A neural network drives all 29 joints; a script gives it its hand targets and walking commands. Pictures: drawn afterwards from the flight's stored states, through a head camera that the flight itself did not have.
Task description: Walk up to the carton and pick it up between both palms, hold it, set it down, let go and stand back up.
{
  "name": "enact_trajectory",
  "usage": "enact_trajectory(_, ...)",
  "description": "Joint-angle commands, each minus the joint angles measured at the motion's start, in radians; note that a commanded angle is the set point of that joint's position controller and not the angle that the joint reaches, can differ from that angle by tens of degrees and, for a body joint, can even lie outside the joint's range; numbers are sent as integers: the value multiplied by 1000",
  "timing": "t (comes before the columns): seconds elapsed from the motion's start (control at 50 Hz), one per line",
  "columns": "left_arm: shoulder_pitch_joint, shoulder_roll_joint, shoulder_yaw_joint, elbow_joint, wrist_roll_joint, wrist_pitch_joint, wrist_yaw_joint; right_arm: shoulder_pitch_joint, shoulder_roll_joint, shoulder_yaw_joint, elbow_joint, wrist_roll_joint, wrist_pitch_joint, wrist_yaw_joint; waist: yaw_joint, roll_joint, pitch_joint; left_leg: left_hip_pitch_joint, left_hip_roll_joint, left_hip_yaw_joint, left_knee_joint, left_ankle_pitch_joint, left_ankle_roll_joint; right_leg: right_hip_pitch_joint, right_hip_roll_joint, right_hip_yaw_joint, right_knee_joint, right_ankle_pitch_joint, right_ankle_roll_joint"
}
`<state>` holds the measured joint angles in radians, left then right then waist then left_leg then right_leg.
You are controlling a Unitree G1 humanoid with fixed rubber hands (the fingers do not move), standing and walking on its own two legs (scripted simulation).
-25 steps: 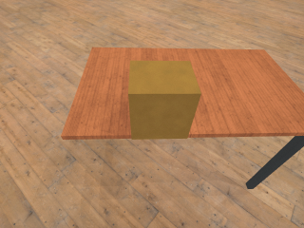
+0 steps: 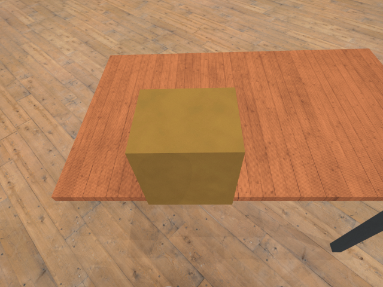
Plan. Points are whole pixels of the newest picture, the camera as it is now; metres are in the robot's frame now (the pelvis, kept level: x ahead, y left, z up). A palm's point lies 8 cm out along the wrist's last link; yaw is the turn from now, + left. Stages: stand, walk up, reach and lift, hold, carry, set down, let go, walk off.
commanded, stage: walk up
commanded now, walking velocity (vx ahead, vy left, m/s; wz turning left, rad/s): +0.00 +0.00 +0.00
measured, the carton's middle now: (188, 150) +0.41 +0.02 +0.03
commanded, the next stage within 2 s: none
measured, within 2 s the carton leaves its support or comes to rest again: neither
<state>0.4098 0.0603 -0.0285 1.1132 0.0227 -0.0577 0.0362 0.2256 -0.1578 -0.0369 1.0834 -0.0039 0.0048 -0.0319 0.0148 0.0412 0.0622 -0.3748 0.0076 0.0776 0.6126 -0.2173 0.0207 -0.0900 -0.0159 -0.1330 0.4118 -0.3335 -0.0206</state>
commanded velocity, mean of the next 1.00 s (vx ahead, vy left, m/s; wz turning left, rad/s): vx -0.08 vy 0.02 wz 0.00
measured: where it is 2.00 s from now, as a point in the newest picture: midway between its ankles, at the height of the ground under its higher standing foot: outside the picture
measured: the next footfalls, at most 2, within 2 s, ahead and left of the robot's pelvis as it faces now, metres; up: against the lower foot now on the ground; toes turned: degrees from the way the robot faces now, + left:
left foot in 0.02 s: +0.09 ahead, +0.09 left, +0.00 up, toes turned +4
left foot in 0.66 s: +0.05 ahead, +0.22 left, +0.00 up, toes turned +3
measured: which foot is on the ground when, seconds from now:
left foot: up 0.00-0.00, down 0.02-0.40, up 0.42-0.64, down 0.66-1.00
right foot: down 0.00-0.68, up 0.70-0.98, down 1.00-1.00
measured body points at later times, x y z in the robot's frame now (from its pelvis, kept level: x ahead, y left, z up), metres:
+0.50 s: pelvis +0.02 +0.02 +0.00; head +0.06 +0.00 +0.45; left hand +0.00 +0.26 -0.14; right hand +0.02 -0.23 -0.16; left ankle +0.01 +0.12 -0.67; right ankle -0.04 -0.11 -0.74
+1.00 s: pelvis -0.02 +0.09 +0.00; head -0.02 +0.09 +0.45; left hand -0.02 +0.32 -0.16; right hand +0.03 -0.13 -0.16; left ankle +0.03 +0.21 -0.74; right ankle -0.06 +0.00 -0.74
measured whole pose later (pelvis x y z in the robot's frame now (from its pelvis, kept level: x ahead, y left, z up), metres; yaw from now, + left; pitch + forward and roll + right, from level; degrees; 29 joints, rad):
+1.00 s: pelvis -0.02 +0.09 +0.00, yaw -1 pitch -1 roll +1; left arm 0.29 0.16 0.03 1.09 0.01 0.03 0.02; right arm 0.21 -0.15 0.00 1.04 -0.01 0.02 -0.02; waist 0.01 -0.02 0.01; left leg -0.28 0.01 0.10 0.45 -0.16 0.02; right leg -0.16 0.00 -0.04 0.50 -0.33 -0.03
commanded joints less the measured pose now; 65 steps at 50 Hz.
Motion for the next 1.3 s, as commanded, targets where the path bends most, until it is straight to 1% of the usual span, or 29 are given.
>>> enact_trajectory(0.0, 92, 131, 27, -16, -22, 6, 11, 245, -80, -2, 39, -10, -55, -8, -67, -42, -181, 416, 170, -143, -245, 623, 28, -54, -173, 118, 144, 452, -44)
enact_trajectory(0.02, 169, 75, 17, -11, -29, 12, 12, 233, -112, 1, 31, -14, -57, -7, -6, 95, -191, 536, 287, -247, -171, 961, 67, -182, -111, 82, 159, -18, -23)
enact_trajectory(0.04, 241, 23, 8, 34, -46, 34, 15, 188, -92, 9, 33, 4, -45, -10, -11, 236, -177, 431, 318, -262, -173, 935, 186, -135, -69, 69, 127, -152, -15)
enact_trajectory(0.06, 187, 75, 16, 31, -31, 46, 20, 127, -34, 22, 24, 0, -33, -5, -2, 239, -96, 313, 278, -272, -228, 745, 175, -105, -69, 83, 71, -123, -12)
enact_trajectory(0.16, 108, 76, 18, 39, 2, 59, 3, 73, -54, 15, 12, 18, -12, -17, 1, 41, 63, 208, 116, -148, -331, 109, 45, -122, -85, 104, -70, 96, 26)
enact_trajectory(0.32, 49, 103, 29, 51, -12, 43, 14, 114, -47, 10, 38, 3, -35, -5, -15, -73, -3, 285, 106, -134, -267, 333, 54, -45, -105, 116, -106, 172, 16)
enact_trajectory(0.34, -28, 240, 74, -45, 8, 43, 36, 38, -257, -59, 18, 14, -3, -16, 49, 88, 111, 107, 77, -38, -72, 491, 7, -44, -254, 167, 53, 700, 12)
enact_trajectory(0.38, 110, 300, 92, -2, 2, 55, 54, 44, -135, -43, -26, 3, 17, -9, 75, -161, -19, -117, -7, 46, 149, -88, -32, 148, -445, 302, 82, 1350, -137)
enact_trajectory(0.4, 142, 315, 102, -2, 5, 58, 64, 28, -111, -44, -50, -9, 32, -3, 96, -240, -66, -136, -4, 14, 391, -359, -45, 110, -537, 339, 39, 1340, -232)
enact_trajectory(0.42, 113, 308, 108, -12, 7, 62, 67, -3, -104, -47, -71, -18, 46, 2, 81, -228, -72, -135, 12, -39, 540, -371, -57, 45, -528, 308, 7, 1199, -252)
enact_trajectory(0.48, -42, 284, 115, -66, 23, 69, 66, -35, -93, -55, -102, -21, 66, 15, 16, -252, 14, -179, 17, -144, 642, -246, -69, -83, -367, 171, -5, 947, -123)
enact_trajectory(0.5, -207, 244, 97, -98, -6, 73, 63, 7, -28, -33, -117, 2, 44, 14, -90, -406, 8, -74, 36, -105, 463, -216, -64, -158, -224, 36, -5, 787, -58)
enact_trajectory(0.56, -102, 228, 94, -79, 14, 83, 44, -57, -92, -44, -117, 3, 15, 4, 21, -296, -8, -37, -7, 37, 97, -131, -102, -32, -178, 67, 83, 732, -26)
enact_trajectory(0.6, -69, 301, 117, -60, 8, 88, 36, 53, -97, -47, -89, 5, 12, -3, -12, -262, -53, 111, -17, 63, -121, -1, -122, -35, -193, 85, 163, 766, -33)
enact_trajectory(0.64, -28, 277, 122, -66, 2, 82, 17, 175, -204, -68, -56, 4, -17, -12, -35, 0, -123, 413, 142, -57, -255, 545, -130, -243, -119, 73, 338, 230, 42)
enact_trajectory(0.66, 42, 167, 94, -85, 8, 91, 17, 143, -297, -73, -103, 3, -22, -13, 10, 265, -151, 487, 428, -307, -157, 1000, -46, -442, -29, 46, 562, -414, 74)
enact_trajectory(0.68, 5, 199, 103, -108, -12, 120, 29, 204, -339, -83, -92, 7, -4, -12, -87, 360, -245, 271, 525, -395, -212, 844, 173, -309, -33, 135, 740, -421, 66)
enact_trajectory(0.7, -112, 347, 138, -110, 1, 151, 4, 249, -342, -93, -80, -18, 13, -9, -144, 161, -198, 215, 577, -576, -311, 581, 164, -385, -26, 226, 808, -375, 58)
enact_trajectory(0.72, -147, 178, 99, -110, -18, 144, -14, 107, -192, -35, -92, -31, 8, 6, -37, 137, -128, 32, 276, -300, -424, -246, 110, -236, -58, 280, 631, -202, -13)
enact_trajectory(0.74, -82, 131, 84, -89, -10, 129, -40, -86, -161, -23, -143, -39, 27, 9, 40, 225, -52, 39, 169, -170, -435, -377, 13, -299, -27, 187, 619, -167, -11)
enact_trajectory(0.9, -42, 164, 75, -38, -12, 100, -5, 27, -173, -3, -72, -13, -2, 3, -14, 114, -18, 91, 249, -254, -414, -189, 146, -138, 7, 97, 187, -133, 0)
enact_trajectory(0.96, 47, 136, 58, 10, -6, 74, -3, 17, -158, -4, -62, 6, 13, 7, 17, 9, 7, 18, 203, -222, -351, -210, 74, 15, -20, 129, -136, 166, -30)
enact_trajectory(1.02, -88, 204, 54, -19, -17, 50, -11, 61, -35, 25, -45, 12, 15, 13, -52, -303, 101, 182, 61, -65, -196, -45, -9, -342, -224, 390, -337, -315, -83)
enact_trajectory(1.08, -138, 157, 40, -32, -8, 24, -6, 80, -54, 21, -13, -10, 1, 18, -80, -187, 90, 195, 66, -61, -243, 131, -6, -206, -125, 248, -303, -79, -21)
enact_trajectory(1.14, 1, 147, 43, 6, -20, 10, -8, 78, -75, 24, 9, -6, -27, 9, -14, -93, -17, 269, 107, -98, -265, 183, -10, -83, -102, 222, -212, 204, -25)
enact_trajectory(1.22, 9, 133, 41, 18, -16, 18, -2, 115, -51, 34, 45, 1, -29, 5, -18, -36, -17, 209, 100, -100, -279, 142, -19, -35, -89, 197, -176, 170, -35)
enact_trajectory(1.24, 1, 292, 102, 22, -20, 52, 1, 76, -183, -10, -27, -32, -23, -23, -64, -176, 30, 213, 201, -139, -210, 147, 3, -138, -39, 98, -39, 151, -9)
enact_trajectory(1.26, -47, 309, 116, -13, -22, 75, 1, 115, -253, -29, -30, -26, -20, -37, -78, -89, 89, 193, 296, -232, -158, 601, 47, -222, -47, 93, 104, 300, 17)
enact_trajectory(1.28, -30, 260, 114, -32, -22, 88, -2, 228, -263, -35, 0, -30, -12, -45, -94, 54, -4, 268, 409, -341, -183, 855, 135, -274, -4, 53, 262, 106, 30)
